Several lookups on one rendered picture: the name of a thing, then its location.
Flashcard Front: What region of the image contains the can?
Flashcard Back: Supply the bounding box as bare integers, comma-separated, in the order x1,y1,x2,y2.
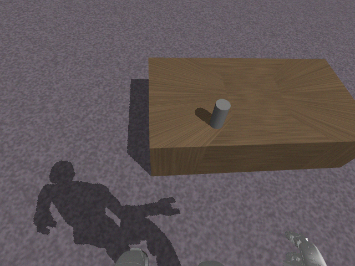
210,99,231,129

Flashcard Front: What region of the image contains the right robot hand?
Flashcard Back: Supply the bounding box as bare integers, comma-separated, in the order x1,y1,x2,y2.
283,231,327,266

